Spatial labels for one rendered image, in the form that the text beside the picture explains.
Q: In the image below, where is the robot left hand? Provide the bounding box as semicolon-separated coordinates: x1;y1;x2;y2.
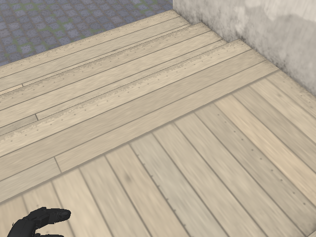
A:
7;207;71;237

